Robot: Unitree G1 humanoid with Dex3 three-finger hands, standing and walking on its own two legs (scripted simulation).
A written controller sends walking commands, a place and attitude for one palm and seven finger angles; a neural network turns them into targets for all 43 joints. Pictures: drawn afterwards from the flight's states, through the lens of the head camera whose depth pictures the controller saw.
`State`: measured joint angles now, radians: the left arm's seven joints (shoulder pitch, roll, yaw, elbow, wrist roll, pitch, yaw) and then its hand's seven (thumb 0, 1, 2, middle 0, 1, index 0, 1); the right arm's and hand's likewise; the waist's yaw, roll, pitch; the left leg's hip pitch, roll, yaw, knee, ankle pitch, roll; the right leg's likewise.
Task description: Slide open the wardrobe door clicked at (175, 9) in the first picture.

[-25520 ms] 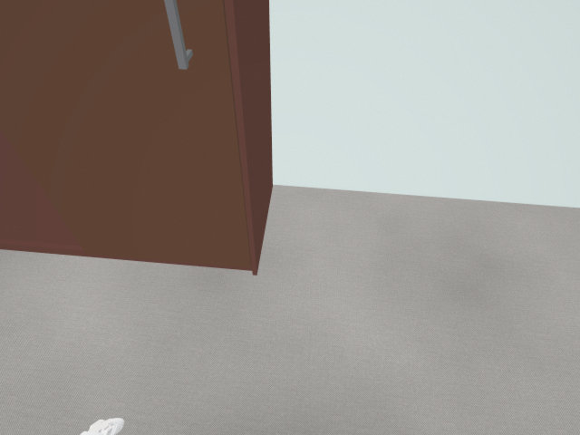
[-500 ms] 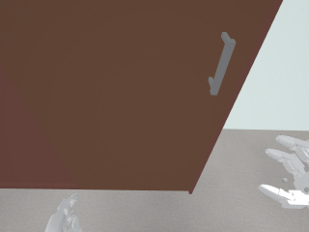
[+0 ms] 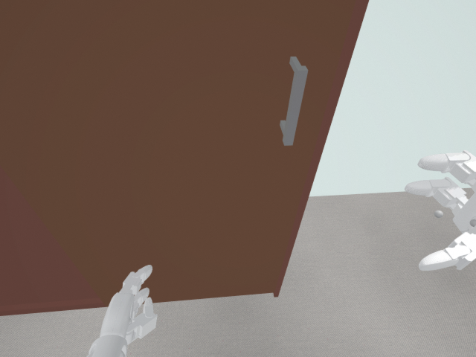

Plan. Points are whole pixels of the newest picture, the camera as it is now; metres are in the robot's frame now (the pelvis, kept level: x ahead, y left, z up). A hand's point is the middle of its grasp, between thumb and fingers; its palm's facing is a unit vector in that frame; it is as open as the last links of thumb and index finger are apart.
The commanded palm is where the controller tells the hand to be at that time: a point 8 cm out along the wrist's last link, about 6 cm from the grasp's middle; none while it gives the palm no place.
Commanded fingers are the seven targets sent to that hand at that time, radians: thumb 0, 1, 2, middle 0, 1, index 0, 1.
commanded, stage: raise the hand with hooked fingers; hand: right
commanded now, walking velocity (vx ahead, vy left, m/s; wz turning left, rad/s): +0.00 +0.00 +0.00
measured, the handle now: (291, 103) +0.50 -0.10 +0.20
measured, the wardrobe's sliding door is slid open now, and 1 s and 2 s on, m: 0.00 0.00 0.00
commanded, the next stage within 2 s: move the hooked fingers beside the handle in 0.64 s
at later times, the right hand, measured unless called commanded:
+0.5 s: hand (444, 189) +0.27 -0.25 +0.22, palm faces +0.04 +0.99 -0.12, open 14.0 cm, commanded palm +0.24 -0.29 +0.23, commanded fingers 0.00 0.50 -0.30 0.30 1.20 0.30 1.20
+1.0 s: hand (403, 180) +0.30 -0.22 +0.20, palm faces -0.01 +0.99 -0.13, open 14.0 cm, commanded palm +0.28 -0.27 +0.23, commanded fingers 0.00 0.50 -0.30 0.30 1.20 0.30 1.20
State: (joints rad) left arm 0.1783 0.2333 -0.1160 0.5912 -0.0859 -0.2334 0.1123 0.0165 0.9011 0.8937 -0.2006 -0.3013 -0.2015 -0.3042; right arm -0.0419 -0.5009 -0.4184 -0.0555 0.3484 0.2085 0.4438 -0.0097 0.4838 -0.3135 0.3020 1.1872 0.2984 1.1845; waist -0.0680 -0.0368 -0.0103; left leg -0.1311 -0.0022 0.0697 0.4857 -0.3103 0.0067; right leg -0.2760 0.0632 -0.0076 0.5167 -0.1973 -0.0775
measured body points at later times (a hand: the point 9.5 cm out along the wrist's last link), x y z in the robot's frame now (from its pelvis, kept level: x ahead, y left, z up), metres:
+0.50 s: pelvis +0.00 +0.02 +0.00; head -0.04 +0.04 +0.45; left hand +0.19 +0.25 -0.06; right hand +0.26 -0.31 +0.23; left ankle -0.03 +0.12 -0.73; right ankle +0.05 -0.06 -0.73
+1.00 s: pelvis +0.02 +0.03 +0.00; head +0.00 +0.06 +0.45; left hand +0.22 +0.26 -0.06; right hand +0.30 -0.28 +0.21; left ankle -0.03 +0.12 -0.73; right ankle +0.05 -0.06 -0.73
